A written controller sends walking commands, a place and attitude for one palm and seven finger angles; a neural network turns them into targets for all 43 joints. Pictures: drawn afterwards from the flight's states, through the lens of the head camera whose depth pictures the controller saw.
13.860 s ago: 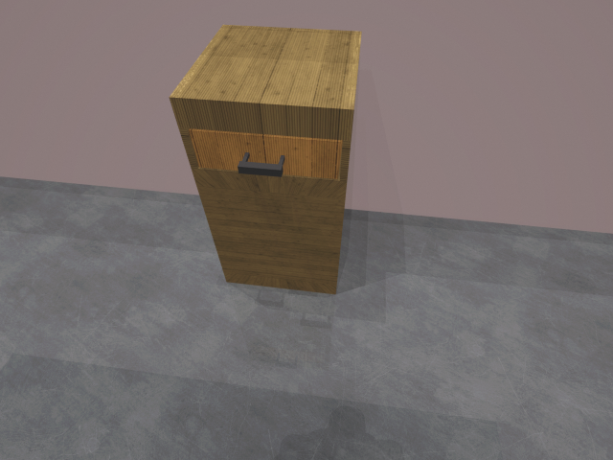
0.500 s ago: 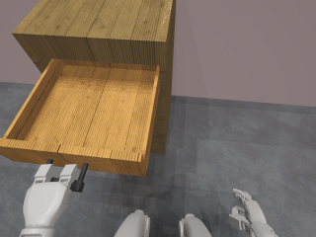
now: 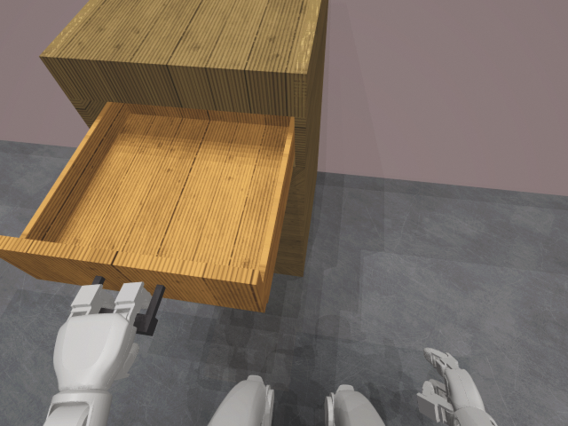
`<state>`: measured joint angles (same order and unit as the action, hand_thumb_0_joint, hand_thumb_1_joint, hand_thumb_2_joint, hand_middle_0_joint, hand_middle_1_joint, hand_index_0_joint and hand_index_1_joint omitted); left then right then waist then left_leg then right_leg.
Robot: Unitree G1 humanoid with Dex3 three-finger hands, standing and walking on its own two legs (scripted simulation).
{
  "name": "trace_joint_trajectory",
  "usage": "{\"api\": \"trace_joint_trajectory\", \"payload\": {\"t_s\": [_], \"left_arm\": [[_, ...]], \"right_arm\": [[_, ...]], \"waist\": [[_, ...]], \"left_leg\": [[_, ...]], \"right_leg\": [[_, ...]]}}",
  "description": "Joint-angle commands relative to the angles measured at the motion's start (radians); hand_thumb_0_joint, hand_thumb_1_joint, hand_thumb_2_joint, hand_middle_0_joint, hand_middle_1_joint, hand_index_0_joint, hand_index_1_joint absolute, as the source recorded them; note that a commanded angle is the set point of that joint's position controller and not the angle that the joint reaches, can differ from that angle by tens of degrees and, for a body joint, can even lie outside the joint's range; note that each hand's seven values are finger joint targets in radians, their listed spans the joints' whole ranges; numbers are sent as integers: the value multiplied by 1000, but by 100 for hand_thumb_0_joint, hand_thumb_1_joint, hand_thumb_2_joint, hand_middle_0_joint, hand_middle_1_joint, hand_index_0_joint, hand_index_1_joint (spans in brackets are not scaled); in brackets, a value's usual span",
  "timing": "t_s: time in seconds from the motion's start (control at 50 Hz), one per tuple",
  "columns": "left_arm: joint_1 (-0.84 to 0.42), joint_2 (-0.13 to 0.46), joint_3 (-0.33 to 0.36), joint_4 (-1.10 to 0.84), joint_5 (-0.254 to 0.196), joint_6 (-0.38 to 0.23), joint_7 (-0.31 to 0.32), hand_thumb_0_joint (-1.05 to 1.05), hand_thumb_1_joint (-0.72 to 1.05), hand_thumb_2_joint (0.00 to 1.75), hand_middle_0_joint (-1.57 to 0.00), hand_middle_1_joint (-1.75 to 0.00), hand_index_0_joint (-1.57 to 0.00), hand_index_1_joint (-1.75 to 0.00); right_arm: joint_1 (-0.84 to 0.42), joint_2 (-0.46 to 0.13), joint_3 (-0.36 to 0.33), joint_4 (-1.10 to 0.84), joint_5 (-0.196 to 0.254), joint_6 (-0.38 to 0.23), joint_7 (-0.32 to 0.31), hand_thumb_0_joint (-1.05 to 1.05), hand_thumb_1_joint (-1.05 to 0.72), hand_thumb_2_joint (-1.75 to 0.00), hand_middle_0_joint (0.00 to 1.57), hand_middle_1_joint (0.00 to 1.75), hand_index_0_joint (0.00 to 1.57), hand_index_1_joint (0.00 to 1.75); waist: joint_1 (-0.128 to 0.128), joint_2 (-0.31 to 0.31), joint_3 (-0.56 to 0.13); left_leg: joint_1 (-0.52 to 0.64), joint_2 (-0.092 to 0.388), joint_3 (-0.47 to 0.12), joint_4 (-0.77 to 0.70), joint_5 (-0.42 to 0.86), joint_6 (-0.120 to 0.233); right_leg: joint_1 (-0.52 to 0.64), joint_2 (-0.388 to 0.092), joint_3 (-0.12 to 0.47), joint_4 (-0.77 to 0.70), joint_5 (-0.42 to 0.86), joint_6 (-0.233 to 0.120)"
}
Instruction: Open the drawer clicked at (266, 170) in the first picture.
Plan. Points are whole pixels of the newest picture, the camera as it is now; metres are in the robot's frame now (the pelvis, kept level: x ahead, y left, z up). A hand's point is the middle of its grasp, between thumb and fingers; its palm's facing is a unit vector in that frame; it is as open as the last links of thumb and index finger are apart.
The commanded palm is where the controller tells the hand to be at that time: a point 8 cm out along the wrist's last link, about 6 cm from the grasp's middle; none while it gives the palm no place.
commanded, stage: open the thumb to release the handle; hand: left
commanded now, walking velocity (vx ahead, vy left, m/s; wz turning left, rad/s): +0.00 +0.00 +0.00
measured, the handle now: (121, 304) +0.27 +0.26 -0.01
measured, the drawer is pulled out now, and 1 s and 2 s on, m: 0.30 0.30 0.30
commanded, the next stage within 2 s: lift the hand off the handle in 0.16 s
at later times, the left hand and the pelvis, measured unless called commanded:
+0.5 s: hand (117, 349) +0.21 +0.26 -0.03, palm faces +0.00 -0.04 -1.00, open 13.8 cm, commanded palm +0.20 +0.25 +0.02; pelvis -0.01 +0.00 +0.00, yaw +0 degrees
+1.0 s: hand (109, 340) +0.22 +0.26 +0.00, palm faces -0.01 -0.06 -1.00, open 13.8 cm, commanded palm +0.20 +0.25 +0.05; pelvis -0.01 +0.01 +0.02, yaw +0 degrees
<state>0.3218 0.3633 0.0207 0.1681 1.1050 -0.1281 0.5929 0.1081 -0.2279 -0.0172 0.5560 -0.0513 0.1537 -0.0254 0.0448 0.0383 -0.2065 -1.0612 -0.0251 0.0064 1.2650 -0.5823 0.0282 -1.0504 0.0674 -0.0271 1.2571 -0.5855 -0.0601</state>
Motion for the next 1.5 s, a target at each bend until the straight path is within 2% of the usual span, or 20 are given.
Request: {"api": "trace_joint_trajectory", "payload": {"t_s": [0.0, 0.04, 0.12, 0.24, 0.32, 0.52, 0.64, 0.7, 0.74, 0.76, 0.84, 0.96, 1.0, 1.12, 1.22, 1.24, 1.26, 1.44, 1.46, 1.48], "left_arm": [[32, 183, 105, -109, -15, -1, 14, 0, -36, 36, -31, -122, -31, -122], [23, 185, 108, -103, -13, -9, 12, 0, -50, 30, -30, -120, -30, -120], [11, 191, 119, -104, -21, -18, 11, 0, -50, 30, -30, -120, -30, -120], [49, 198, 138, -112, -20, -26, 24, 0, -50, 30, -30, -120, -30, -120], [-16, 211, 142, -113, -17, -18, 27, 0, -50, 30, -30, -120, -30, -120], [-113, 188, 97, -104, -9, 6, 32, 0, -50, 30, -30, -120, -30, -120], [-102, 182, 71, -173, -11, 18, 22, 0, -50, 30, -30, -120, -30, -120], [-103, 173, 59, -147, -16, 33, 14, 0, -50, 30, -30, -120, -30, -120], [-134, 188, 72, -149, -10, 34, 14, 0, -50, 30, -30, -120, -30, -120], [-118, 177, 61, -137, -11, 38, 10, 0, -50, 30, -30, -120, -30, -120], [-97, 194, 79, -147, -24, 45, 1, 0, -50, 30, -30, -120, -30, -120], [-94, 171, 50, -158, -30, 37, -21, 0, -50, 30, -30, -120, -30, -120], [-82, 199, 77, -170, -31, 29, -23, 0, -50, 30, -30, -120, -30, -120], [-36, 179, 67, -227, -38, 17, -28, 0, -50, 30, -30, -120, -30, -120], [-46, 191, 80, -229, -37, 28, -29, 0, -50, 30, -30, -120, -30, -120], [-47, 203, 91, -243, -30, 26, -27, 0, -50, 30, -30, -120, -30, -120], [-46, 173, 58, -244, -35, 30, -34, 0, -50, 30, -30, -120, -30, -120], [-35, 184, 58, -277, -49, 32, -73, 0, -50, 30, -30, -120, -30, -120], [-37, 161, 36, -279, -54, 33, -78, 0, -50, 30, -30, -120, -30, -120], [-33, 196, 69, -286, -54, 29, -79, 0, -50, 30, -30, -120, -30, -120]], "right_arm": [[-44, -114, -39, -137, -2, -47, -15, 0, -90, -90, 20, 30, 20, 30], [-51, -114, -35, -136, -4, -47, -15, 0, -90, -90, 20, 30, 20, 30], [-48, -118, -39, -138, -5, -55, -14, 0, -90, -90, 20, 30, 20, 30], [-51, -116, -44, -137, -5, -50, -9, 0, -90, -90, 20, 30, 20, 30], [-45, -123, -47, -131, -6, -52, -14, 0, -90, -90, 20, 30, 20, 30], [-41, -126, -50, -115, -6, -50, -24, 0, -90, -90, 20, 30, 20, 30], [-44, -118, -45, -127, -3, -46, -28, 0, -90, -90, 20, 30, 20, 30], [-46, -117, -44, -126, 3, -46, -29, 0, -90, -90, 20, 30, 20, 30], [-49, -117, -40, -124, 1, -44, -31, 0, -90, -90, 20, 30, 20, 30], [-43, -118, -43, -127, 3, -47, -31, 0, -90, -90, 20, 30, 20, 30], [-44, -116, -37, -134, 6, -44, -29, 0, -90, -90, 20, 30, 20, 30], [-36, -117, -41, -143, 10, -47, -25, 0, -90, -90, 20, 30, 20, 30], [-34, -118, -41, -142, 8, -48, -24, 0, -90, -90, 20, 30, 20, 30], [-27, -124, -44, -159, 3, -47, -11, 0, -90, -90, 20, 30, 20, 30], [-22, -126, -44, -161, 6, -41, -7, 0, -90, -90, 20, 30, 20, 30], [-33, -122, -41, -165, 4, -36, -6, 0, -90, -90, 20, 30, 20, 30], [-22, -121, -47, -162, 8, -40, -7, 0, -90, -90, 20, 30, 20, 30], [-26, -117, -35, -172, 11, -38, -1, 0, -90, -90, 20, 30, 20, 30], [-16, -117, -42, -170, 14, -43, -2, 0, -90, -90, 20, 30, 20, 30], [-22, -117, -37, -176, 13, -41, -1, 0, -90, -90, 20, 30, 20, 30]], "waist": [[-9, -52, -234], [-7, -41, -230], [-14, -26, -217], [7, -22, -246], [-11, -23, -242], [-28, -19, -250], [-13, -2, -306], [-27, -20, -223], [-21, -27, -239], [-26, -8, -208], [-11, -24, -234], [-24, -3, -173], [-14, -1, -188], [-16, 16, -189], [-19, -18, -169], [-7, -15, -189], [-18, 7, -176], [-11, -12, -168], [-23, -1, -144], [-10, -19, -148]], "left_leg": [[205, -18, -18, -138, 278, 15], [200, -20, -16, -138, 265, 16], [192, -16, -18, -136, 254, 20], [192, -21, -15, -135, 267, 16], [185, -16, -24, -130, 258, 18], [230, -9, -33, -147, 254, 17], [304, -11, -31, -184, 290, 14], [296, -8, -35, -207, 252, 15], [300, -8, -30, -215, 241, 16], [311, -7, -33, -223, 237, 15], [329, -12, -21, -246, 266, 17], [359, -11, -26, -272, 264, 17], [372, -13, -25, -280, 278, 16], [426, -11, -29, -295, 350, 15], [429, -10, -30, -312, 342, 15], [438, -11, -28, -315, 350, 11], [449, -10, -28, -317, 355, 13], [498, -9, -29, -364, 376, 11], [507, -7, -29, -365, 375, 15], [502, -9, -26, -371, 373, 13]], "right_leg": [[196, -10, 82, -229, 337, 5], [180, -11, 85, -228, 307, 4], [178, -12, 82, -235, 297, 1], [180, -11, 83, -220, 295, 1], [165, -10, 75, -218, 288, 1], [131, -9, 50, -225, 255, 4], [177, -10, 46, -244, 275, 4], [178, -8, 42, -279, 242, 4], [180, -9, 46, -284, 220, 7], [180, -7, 41, -295, 222, 2], [239, -9, 50, -312, 257, 6], [248, -9, 48, -342, 264, 2], [267, -7, 51, -344, 277, 1], [276, -4, 45, -348, 343, -3], [295, -4, 43, -364, 344, -1], [291, -4, 49, -358, 340, 1], [301, -5, 39, -365, 354, -1], [343, -5, 40, -403, 355, 3], [345, -5, 37, -414, 366, 2], [356, -6, 43, -419, 363, 3]]}}
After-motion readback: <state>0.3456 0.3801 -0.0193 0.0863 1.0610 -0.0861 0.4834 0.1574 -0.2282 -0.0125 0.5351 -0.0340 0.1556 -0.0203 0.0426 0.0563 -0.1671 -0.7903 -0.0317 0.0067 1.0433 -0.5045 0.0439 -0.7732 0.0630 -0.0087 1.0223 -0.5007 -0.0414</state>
